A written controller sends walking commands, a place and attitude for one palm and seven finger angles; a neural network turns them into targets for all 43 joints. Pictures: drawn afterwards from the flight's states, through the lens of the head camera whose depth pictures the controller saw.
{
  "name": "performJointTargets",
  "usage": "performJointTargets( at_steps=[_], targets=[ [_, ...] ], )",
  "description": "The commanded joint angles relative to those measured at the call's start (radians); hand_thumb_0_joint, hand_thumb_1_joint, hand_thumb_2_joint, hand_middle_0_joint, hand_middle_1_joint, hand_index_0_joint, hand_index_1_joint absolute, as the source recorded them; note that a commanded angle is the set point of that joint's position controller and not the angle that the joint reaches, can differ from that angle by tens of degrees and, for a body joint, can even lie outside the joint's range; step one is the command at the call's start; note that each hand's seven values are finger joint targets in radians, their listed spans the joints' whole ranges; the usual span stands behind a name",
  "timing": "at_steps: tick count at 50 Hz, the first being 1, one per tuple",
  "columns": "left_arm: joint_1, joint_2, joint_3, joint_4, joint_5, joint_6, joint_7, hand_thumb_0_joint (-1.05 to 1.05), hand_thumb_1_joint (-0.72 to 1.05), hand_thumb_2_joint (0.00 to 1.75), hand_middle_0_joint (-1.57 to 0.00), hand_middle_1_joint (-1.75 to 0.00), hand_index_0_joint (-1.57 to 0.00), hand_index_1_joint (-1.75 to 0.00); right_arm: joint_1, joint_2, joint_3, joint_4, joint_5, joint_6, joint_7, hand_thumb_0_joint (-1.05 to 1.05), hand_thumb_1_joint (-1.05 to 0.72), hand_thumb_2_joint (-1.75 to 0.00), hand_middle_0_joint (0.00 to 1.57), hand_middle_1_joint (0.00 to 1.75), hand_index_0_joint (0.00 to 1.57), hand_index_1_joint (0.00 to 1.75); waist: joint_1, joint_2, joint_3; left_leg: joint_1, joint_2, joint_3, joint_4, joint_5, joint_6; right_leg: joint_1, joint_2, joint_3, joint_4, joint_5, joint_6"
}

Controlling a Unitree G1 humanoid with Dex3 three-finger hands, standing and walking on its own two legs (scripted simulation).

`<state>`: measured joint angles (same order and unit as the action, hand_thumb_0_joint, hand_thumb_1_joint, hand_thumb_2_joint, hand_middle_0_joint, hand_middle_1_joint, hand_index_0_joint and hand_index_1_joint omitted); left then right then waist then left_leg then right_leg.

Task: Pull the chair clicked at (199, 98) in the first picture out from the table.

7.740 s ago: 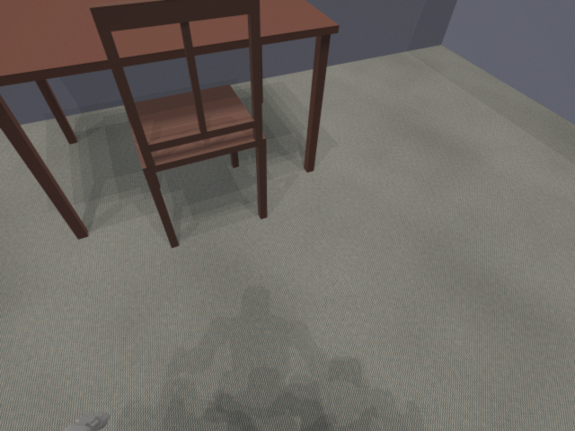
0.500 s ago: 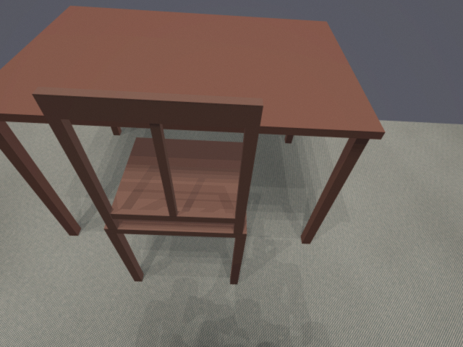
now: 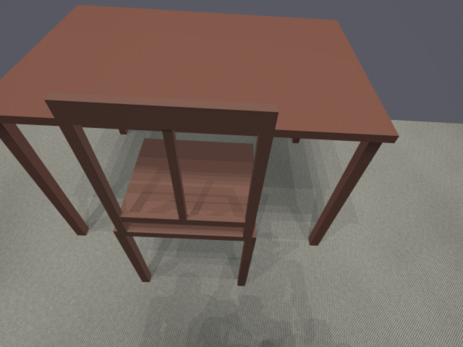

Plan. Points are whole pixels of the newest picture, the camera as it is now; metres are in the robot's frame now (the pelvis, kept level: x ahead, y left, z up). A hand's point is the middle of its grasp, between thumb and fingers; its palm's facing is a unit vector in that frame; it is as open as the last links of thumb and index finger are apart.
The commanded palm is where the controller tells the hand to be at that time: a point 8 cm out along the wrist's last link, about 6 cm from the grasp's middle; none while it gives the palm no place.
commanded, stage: come to a stop and stand still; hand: left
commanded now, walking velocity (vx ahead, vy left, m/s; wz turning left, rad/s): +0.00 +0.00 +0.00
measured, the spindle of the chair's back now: (176, 180) +0.48 +0.17 -0.06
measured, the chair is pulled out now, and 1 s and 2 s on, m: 0.00 0.00 0.00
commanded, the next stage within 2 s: look again from close up in 0.02 s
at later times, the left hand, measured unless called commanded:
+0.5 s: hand out of the picture +0.02 +0.17 -0.18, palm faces +0.00 -0.98 -0.18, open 7.4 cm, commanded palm none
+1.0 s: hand out of the picture +0.02 +0.16 -0.18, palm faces +0.02 -0.99 -0.17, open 7.4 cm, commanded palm none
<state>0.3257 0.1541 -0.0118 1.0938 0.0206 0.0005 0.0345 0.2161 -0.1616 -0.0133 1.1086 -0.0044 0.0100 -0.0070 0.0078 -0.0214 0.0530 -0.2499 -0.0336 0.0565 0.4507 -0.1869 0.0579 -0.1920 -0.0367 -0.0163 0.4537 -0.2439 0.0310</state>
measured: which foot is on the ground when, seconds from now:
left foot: down 0.00-1.00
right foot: down 0.00-1.00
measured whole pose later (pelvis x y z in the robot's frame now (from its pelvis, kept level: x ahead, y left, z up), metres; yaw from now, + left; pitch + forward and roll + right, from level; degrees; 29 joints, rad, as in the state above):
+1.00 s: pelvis +0.04 +0.00 +0.00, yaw -1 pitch -1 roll +0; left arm 0.31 0.13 -0.01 1.13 0.02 -0.01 0.04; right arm 0.25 -0.15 0.00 1.15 0.00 -0.01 -0.02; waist 0.00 -0.01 0.03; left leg -0.17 -0.04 0.07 0.40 -0.22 0.05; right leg -0.13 -0.04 0.00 0.42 -0.28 0.03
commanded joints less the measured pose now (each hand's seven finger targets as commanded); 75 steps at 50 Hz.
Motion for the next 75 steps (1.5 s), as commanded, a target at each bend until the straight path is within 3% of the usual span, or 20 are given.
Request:
performJointTargets(
  at_steps=[1, 29, 47, 53, 56, 60, 65, 68, 75],
  targets=[
    [0.063, 0.091, 0.018, -0.017, 0.000, -0.021, 0.012, 0.00, 0.90, 0.90, -0.20, -0.30, -0.20, -0.30, 0.039, -0.106, -0.012, -0.030, -0.001, -0.020, -0.008, 0.00, -0.90, -0.90, 0.20, 0.30, 0.20, 0.30, -0.009, 0.024, 0.007, 0.035, 0.126, -0.146, -0.129, -0.045, -0.017, -0.049, -0.066, 0.056, -0.085, 0.023, -0.037],
    [0.056, 0.083, 0.021, 0.001, -0.003, -0.017, 0.012, 0.00, 0.90, 0.90, -0.20, -0.30, -0.20, -0.30, 0.075, -0.094, -0.005, 0.006, 0.000, -0.026, -0.015, 0.00, -0.90, -0.90, 0.20, 0.30, 0.20, 0.30, -0.005, 0.022, 0.010, 0.073, 0.125, -0.134, -0.138, 0.044, -0.018, -0.020, -0.070, 0.053, -0.090, 0.067, -0.034],
    [0.074, 0.071, 0.023, 0.022, -0.005, -0.020, 0.015, 0.00, 0.90, 0.90, -0.20, -0.30, -0.20, -0.30, 0.096, -0.083, 0.001, 0.017, 0.000, -0.032, -0.023, 0.00, -0.90, -0.90, 0.20, 0.30, 0.20, 0.30, -0.006, 0.020, -0.007, 0.122, 0.126, -0.123, -0.117, 0.169, -0.016, 0.000, -0.073, 0.055, -0.091, 0.133, -0.036],
    [0.071, 0.073, 0.022, 0.024, -0.005, -0.020, 0.014, 0.00, 0.90, 0.90, -0.20, -0.30, -0.20, -0.30, 0.093, -0.080, 0.002, 0.019, 0.002, -0.030, -0.024, 0.00, -0.90, -0.90, 0.20, 0.30, 0.20, 0.30, -0.004, 0.009, 0.027, 0.111, 0.124, -0.123, -0.125, 0.151, -0.017, -0.006, -0.073, 0.056, -0.108, 0.121, -0.037],
    [0.077, 0.073, 0.024, 0.028, -0.005, -0.022, 0.014, 0.00, 0.90, 0.90, -0.20, -0.30, -0.20, -0.30, 0.098, -0.083, 0.003, 0.018, 0.000, -0.033, -0.024, 0.00, -0.90, -0.90, 0.20, 0.30, 0.20, 0.30, -0.005, 0.012, -0.007, 0.131, 0.125, -0.121, -0.115, 0.184, -0.018, 0.009, -0.077, 0.055, -0.102, 0.147, -0.038],
    [0.073, 0.072, 0.022, 0.029, -0.005, -0.020, 0.013, 0.00, 0.90, 0.90, -0.20, -0.30, -0.20, -0.30, 0.095, -0.080, 0.004, 0.020, 0.000, -0.029, -0.024, 0.00, -0.90, -0.90, 0.20, 0.30, 0.20, 0.30, -0.005, 0.029, 0.033, 0.109, 0.122, -0.124, -0.126, 0.134, -0.021, -0.009, -0.074, 0.057, -0.115, 0.107, -0.040],
    [0.077, 0.076, 0.023, 0.030, -0.005, -0.022, 0.013, 0.00, 0.90, 0.90, -0.20, -0.30, -0.20, -0.30, 0.103, -0.080, 0.005, 0.020, 0.000, -0.030, -0.025, 0.00, -0.90, -0.90, 0.20, 0.30, 0.20, 0.30, -0.004, 0.015, 0.015, 0.121, 0.124, -0.122, -0.120, 0.155, -0.021, 0.001, -0.076, 0.059, -0.114, 0.130, -0.041],
    [0.081, 0.076, 0.021, 0.031, -0.006, -0.022, 0.013, 0.00, 0.90, 0.90, -0.20, -0.30, -0.20, -0.30, 0.100, -0.078, 0.005, 0.020, 0.002, -0.027, -0.025, 0.00, -0.90, -0.90, 0.20, 0.30, 0.20, 0.30, -0.002, 0.002, 0.038, 0.110, 0.122, -0.120, -0.121, 0.134, -0.021, -0.008, -0.073, 0.059, -0.125, 0.118, -0.042],
    [0.088, 0.076, 0.023, 0.033, -0.006, -0.025, 0.014, 0.00, 0.90, 0.90, -0.20, -0.30, -0.20, -0.30, 0.111, -0.076, 0.007, 0.024, 0.000, -0.029, -0.026, 0.00, -0.90, -0.90, 0.20, 0.30, 0.20, 0.30, -0.004, 0.019, 0.006, 0.128, 0.125, -0.120, -0.111, 0.162, -0.024, 0.006, -0.077, 0.061, -0.118, 0.147, -0.047]
  ],
)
